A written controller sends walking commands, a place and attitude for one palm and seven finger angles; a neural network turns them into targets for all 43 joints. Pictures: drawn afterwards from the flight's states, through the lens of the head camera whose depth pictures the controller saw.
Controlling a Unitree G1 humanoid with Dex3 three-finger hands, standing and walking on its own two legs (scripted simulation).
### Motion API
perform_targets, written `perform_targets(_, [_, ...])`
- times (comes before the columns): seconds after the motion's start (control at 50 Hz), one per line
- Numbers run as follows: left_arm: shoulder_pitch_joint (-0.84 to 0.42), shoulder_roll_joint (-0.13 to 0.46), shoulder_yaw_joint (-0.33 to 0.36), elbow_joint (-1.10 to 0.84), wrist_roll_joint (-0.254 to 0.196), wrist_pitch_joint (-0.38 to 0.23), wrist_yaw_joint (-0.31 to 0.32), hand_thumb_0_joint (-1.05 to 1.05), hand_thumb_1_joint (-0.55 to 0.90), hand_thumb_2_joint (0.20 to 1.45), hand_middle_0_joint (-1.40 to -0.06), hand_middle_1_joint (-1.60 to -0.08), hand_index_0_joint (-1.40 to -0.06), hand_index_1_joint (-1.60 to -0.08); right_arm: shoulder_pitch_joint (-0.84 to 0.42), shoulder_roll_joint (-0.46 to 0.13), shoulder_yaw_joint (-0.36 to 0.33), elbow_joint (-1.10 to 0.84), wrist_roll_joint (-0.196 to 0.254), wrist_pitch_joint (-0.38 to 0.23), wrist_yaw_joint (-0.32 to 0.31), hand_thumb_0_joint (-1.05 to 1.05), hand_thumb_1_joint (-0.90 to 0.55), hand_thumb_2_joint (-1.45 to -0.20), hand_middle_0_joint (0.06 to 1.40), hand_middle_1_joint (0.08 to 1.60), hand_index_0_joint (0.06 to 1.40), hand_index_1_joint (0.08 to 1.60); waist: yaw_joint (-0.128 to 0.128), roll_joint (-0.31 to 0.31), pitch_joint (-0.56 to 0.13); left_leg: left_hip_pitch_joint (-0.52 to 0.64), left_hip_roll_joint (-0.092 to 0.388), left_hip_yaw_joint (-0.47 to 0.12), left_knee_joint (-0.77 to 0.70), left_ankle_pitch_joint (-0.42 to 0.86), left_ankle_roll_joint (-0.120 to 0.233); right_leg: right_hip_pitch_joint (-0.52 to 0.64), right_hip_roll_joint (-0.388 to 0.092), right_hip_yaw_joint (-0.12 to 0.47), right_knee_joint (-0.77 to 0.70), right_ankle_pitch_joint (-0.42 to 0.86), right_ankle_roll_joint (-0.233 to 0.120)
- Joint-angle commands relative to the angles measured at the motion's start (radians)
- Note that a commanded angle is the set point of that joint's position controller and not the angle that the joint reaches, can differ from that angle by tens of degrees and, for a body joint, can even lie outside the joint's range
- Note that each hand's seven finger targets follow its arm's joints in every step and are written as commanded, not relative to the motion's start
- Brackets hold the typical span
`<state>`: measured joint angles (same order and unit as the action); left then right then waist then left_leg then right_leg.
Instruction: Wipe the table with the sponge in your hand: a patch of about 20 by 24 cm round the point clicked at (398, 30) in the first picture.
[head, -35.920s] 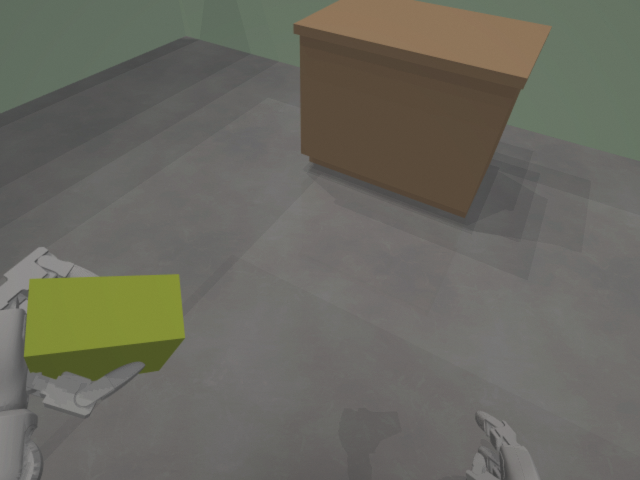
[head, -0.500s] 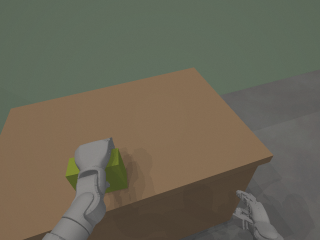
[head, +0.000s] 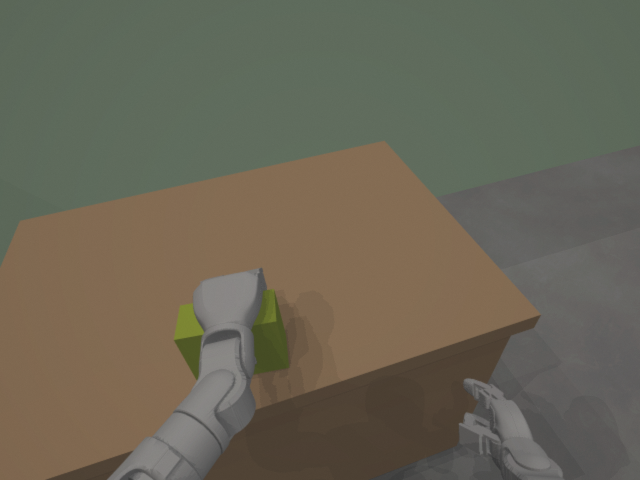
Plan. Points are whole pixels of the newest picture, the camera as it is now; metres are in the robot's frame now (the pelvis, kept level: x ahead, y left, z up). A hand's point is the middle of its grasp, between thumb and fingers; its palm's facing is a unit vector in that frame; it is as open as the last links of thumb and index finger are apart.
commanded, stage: wipe forward along the third lane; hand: left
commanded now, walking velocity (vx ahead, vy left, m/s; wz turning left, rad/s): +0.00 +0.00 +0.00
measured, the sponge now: (238, 344) +0.30 +0.18 -0.02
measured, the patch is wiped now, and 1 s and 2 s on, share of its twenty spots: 0.80 0.90 0.95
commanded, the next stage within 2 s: wipe back along the third lane in 1.54 s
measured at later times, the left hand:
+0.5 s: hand (245, 294) +0.36 +0.17 +0.03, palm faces -0.06 -0.06 -1.00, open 10.2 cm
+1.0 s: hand (238, 276) +0.40 +0.19 +0.03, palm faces -0.07 -0.04 -1.00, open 10.2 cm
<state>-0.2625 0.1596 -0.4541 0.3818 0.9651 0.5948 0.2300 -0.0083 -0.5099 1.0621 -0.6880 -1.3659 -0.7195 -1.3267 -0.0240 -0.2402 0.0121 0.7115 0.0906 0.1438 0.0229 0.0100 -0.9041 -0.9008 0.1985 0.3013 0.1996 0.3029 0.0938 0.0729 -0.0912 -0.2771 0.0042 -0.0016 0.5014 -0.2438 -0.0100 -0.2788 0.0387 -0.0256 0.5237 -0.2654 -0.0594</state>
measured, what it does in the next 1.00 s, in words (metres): stands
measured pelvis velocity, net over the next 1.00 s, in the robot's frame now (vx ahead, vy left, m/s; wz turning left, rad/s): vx -0.01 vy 0.00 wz -0.01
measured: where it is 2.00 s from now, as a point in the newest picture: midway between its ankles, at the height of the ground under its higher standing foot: outside the picture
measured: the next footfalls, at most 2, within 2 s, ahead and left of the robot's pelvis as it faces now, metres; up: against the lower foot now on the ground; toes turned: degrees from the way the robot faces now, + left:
none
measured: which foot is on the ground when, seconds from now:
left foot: down 0.00-1.00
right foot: down 0.00-1.00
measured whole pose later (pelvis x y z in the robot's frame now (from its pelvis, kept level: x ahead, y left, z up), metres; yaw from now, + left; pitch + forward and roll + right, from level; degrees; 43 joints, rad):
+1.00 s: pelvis -0.01 +0.00 -0.01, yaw -1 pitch +8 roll +0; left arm -0.69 0.21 -0.22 0.94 0.96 0.46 0.30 0.00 -0.53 1.07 -0.71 -1.35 -0.74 -1.31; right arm 0.10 -0.24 0.01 0.74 0.08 0.14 -0.05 0.01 -0.90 -0.90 0.20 0.30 0.20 0.30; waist -0.01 0.04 -0.12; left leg -0.47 0.02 0.00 0.55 -0.23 -0.01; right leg -0.46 0.05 -0.02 0.55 -0.24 -0.06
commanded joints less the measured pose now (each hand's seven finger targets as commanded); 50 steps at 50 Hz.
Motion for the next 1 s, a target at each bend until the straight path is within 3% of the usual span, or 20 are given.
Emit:
perform_targets(0.0, [-0.360,0.033,0.060,-0.079,0.010,-0.009,0.018,0.000,0.100,1.300,-1.200,-1.600,-1.200,-1.600,-0.224,-0.090,-0.025,-0.156,0.003,-0.040,-0.016,0.000,-0.900,-0.900,0.200,0.300,0.200,0.300,-0.032,-0.179,-0.155,0.043,-0.035,-0.014,-0.039,0.113,0.041,0.045,-0.018,0.085,-0.097,0.207,-0.007])
perform_targets(0.02, [-0.362,0.019,0.051,-0.066,0.011,-0.010,0.017,0.000,0.100,1.300,-1.200,-1.600,-1.200,-1.600,-0.216,-0.090,-0.026,-0.156,0.002,-0.039,-0.018,0.000,-0.900,-0.900,0.200,0.300,0.200,0.300,-0.031,-0.173,-0.164,0.041,-0.036,-0.013,-0.040,0.107,0.041,0.048,-0.019,0.087,-0.098,0.201,-0.007])
perform_targets(0.06, [-0.361,0.082,0.117,-0.048,0.019,-0.013,0.019,0.000,0.100,1.300,-1.200,-1.600,-1.200,-1.600,-0.213,-0.097,-0.028,-0.152,-0.002,-0.034,-0.026,0.000,-0.900,-0.900,0.200,0.300,0.200,0.300,-0.017,-0.149,-0.183,0.039,-0.040,-0.017,-0.043,0.106,0.040,0.051,-0.015,0.100,-0.100,0.195,-0.013])
perform_targets(0.12, [-0.440,0.044,0.076,0.038,0.027,-0.012,0.019,0.000,0.100,1.300,-1.200,-1.600,-1.200,-1.600,-0.196,-0.094,-0.023,-0.144,0.001,-0.030,-0.040,0.000,-0.900,-0.900,0.200,0.300,0.200,0.300,-0.045,-0.164,-0.156,0.018,-0.038,-0.010,-0.039,0.068,0.039,0.015,-0.020,0.089,-0.107,0.142,-0.005])
perform_targets(0.16, [-0.478,0.108,0.144,0.086,0.028,-0.015,0.023,0.000,0.100,1.300,-1.200,-1.600,-1.200,-1.600,-0.181,-0.103,-0.023,-0.131,-0.001,-0.027,-0.051,0.000,-0.900,-0.900,0.200,0.300,0.200,0.300,-0.042,-0.155,-0.160,0.001,-0.039,-0.013,-0.046,0.040,0.036,0.002,-0.017,0.104,-0.114,0.100,-0.008])
perform_targets(0.18, [-0.487,0.080,0.119,0.104,0.027,-0.015,0.024,0.000,0.100,1.300,-1.200,-1.600,-1.200,-1.600,-0.170,-0.098,-0.021,-0.137,0.000,-0.027,-0.055,0.000,-0.900,-0.900,0.200,0.300,0.200,0.300,-0.046,-0.137,-0.177,0.001,-0.041,-0.004,-0.041,0.045,0.038,0.012,-0.022,0.093,-0.107,0.110,-0.005])
perform_targets(0.24, [-0.485,0.093,0.144,0.178,0.023,-0.015,0.030,0.000,0.100,1.300,-1.200,-1.600,-1.200,-1.600,-0.158,-0.102,-0.020,-0.133,-0.001,-0.023,-0.064,0.000,-0.900,-0.900,0.200,0.300,0.200,0.300,-0.048,-0.168,-0.192,-0.027,-0.039,-0.004,-0.034,0.045,0.034,0.012,-0.025,0.095,-0.101,0.124,0.000])
perform_targets(0.26, [-0.488,0.119,0.181,0.190,0.016,-0.017,0.031,0.000,0.100,1.300,-1.200,-1.600,-1.200,-1.600,-0.152,-0.105,-0.021,-0.132,-0.001,-0.022,-0.066,0.000,-0.900,-0.900,0.200,0.300,0.200,0.300,-0.040,-0.163,-0.200,-0.037,-0.040,-0.009,-0.037,0.038,0.032,0.013,-0.022,0.105,-0.103,0.118,-0.003])
perform_targets(0.34, [-0.532,0.086,0.145,0.231,0.021,-0.025,0.036,0.000,0.100,1.300,-1.200,-1.600,-1.200,-1.600,-0.118,-0.103,-0.025,-0.139,-0.002,-0.021,-0.068,0.000,-0.900,-0.900,0.200,0.300,0.200,0.300,-0.061,-0.162,-0.220,-0.048,-0.036,-0.001,-0.022,0.048,0.037,0.011,-0.028,0.091,-0.092,0.146,0.004])
perform_targets(0.36, [-0.536,0.120,0.188,0.226,0.014,-0.032,0.038,0.000,0.100,1.300,-1.200,-1.600,-1.200,-1.600,-0.115,-0.104,-0.027,-0.142,-0.001,-0.022,-0.070,0.000,-0.900,-0.900,0.200,0.300,0.200,0.300,-0.054,-0.177,-0.248,-0.050,-0.036,-0.006,-0.022,0.059,0.039,0.029,-0.026,0.096,-0.089,0.161,0.003])
perform_targets(0.42, [-0.544,0.118,0.182,0.255,0.011,-0.039,0.046,0.000,0.100,1.300,-1.200,-1.600,-1.200,-1.600,-0.094,-0.107,-0.027,-0.139,-0.004,-0.021,-0.075,0.000,-0.900,-0.900,0.200,0.300,0.200,0.300,-0.067,-0.185,-0.232,-0.071,-0.034,0.003,-0.016,0.049,0.040,0.027,-0.032,0.096,-0.090,0.174,0.012])
perform_targets(0.46, [-0.547,0.168,0.235,0.263,0.005,-0.047,0.050,0.000,0.100,1.300,-1.200,-1.600,-1.200,-1.600,-0.085,-0.111,-0.030,-0.138,-0.003,-0.024,-0.079,0.000,-0.900,-0.900,0.200,0.300,0.200,0.300,-0.060,-0.202,-0.251,-0.085,-0.033,-0.001,-0.019,0.054,0.041,0.047,-0.033,0.107,-0.087,0.186,0.014])
perform_targets(0.54, [-0.557,0.158,0.216,0.303,0.020,-0.051,0.057,0.000,0.100,1.300,-1.200,-1.600,-1.200,-1.600,-0.058,-0.115,-0.032,-0.126,-0.006,-0.026,-0.081,0.000,-0.900,-0.900,0.200,0.300,0.200,0.300,-0.073,-0.176,-0.221,-0.092,-0.031,0.007,-0.017,0.042,0.042,0.015,-0.034,0.103,-0.092,0.171,0.015])
perform_targets(0.68, [-0.590,0.193,0.247,0.346,0.016,-0.070,0.068,0.000,0.100,1.300,-1.200,-1.600,-1.200,-1.600,-0.027,-0.116,-0.037,-0.122,-0.008,-0.033,-0.082,0.000,-0.900,-0.900,0.200,0.300,0.200,0.300,-0.072,-0.156,-0.247,-0.103,-0.028,0.009,-0.013,0.043,0.045,0.016,-0.033,0.091,-0.087,0.163,0.017])
perform_targets(0.74, [-0.659,0.201,0.245,0.392,0.028,-0.079,0.074,0.000,0.100,1.300,-1.200,-1.600,-1.200,-1.600,-0.013,-0.118,-0.035,-0.106,-0.009,-0.036,-0.085,0.000,-0.900,-0.900,0.200,0.300,0.200,0.300,-0.096,-0.170,-0.222,-0.110,-0.022,0.009,-0.012,0.025,0.045,-0.021,-0.034,0.092,-0.091,0.140,0.020])
perform_targets(0.76, [-0.674,0.220,0.267,0.390,0.025,-0.085,0.075,0.000,0.100,1.300,-1.200,-1.600,-1.200,-1.600,-0.015,-0.117,-0.037,-0.108,-0.007,-0.039,-0.085,0.000,-0.900,-0.900,0.200,0.300,0.200,0.300,-0.091,-0.168,-0.232,-0.114,-0.022,0.004,-0.015,0.025,0.045,-0.020,-0.031,0.090,-0.090,0.130,0.019])
perform_targets(0.82, [-0.694,0.199,0.247,0.431,0.033,-0.094,0.084,0.000,0.100,1.300,-1.200,-1.600,-1.200,-1.600,0.007,-0.114,-0.037,-0.102,-0.012,-0.042,-0.084,0.000,-0.900,-0.900,0.200,0.300,0.200,0.300,-0.094,-0.144,-0.253,-0.105,-0.020,0.011,-0.007,0.033,0.044,-0.030,-0.031,0.078,-0.082,0.139,0.019])
perform_targets(0.86, [-0.733,0.247,0.288,0.446,0.030,-0.104,0.087,0.000,0.100,1.300,-1.200,-1.600,-1.200,-1.600,0.012,-0.118,-0.038,-0.096,-0.012,-0.044,-0.086,0.000,-0.900,-0.900,0.200,0.300,0.200,0.300,-0.098,-0.150,-0.275,-0.111,-0.017,0.008,-0.003,0.045,0.045,-0.019,-0.032,0.083,-0.077,0.158,0.021])
perform_targets(0.98, [-0.794,0.249,0.271,0.501,0.042,-0.118,0.095,0.000,0.100,1.300,-1.200,-1.600,-1.200,-1.600,0.042,-0.120,-0.036,-0.088,-0.016,-0.045,-0.086,0.000,-0.900,-0.900,0.200,0.300,0.200,0.300,-0.115,-0.127,-0.277,-0.120,-0.016,0.008,0.003,0.041,0.047,-0.042,-0.032,0.072,-0.075,0.148,0.024])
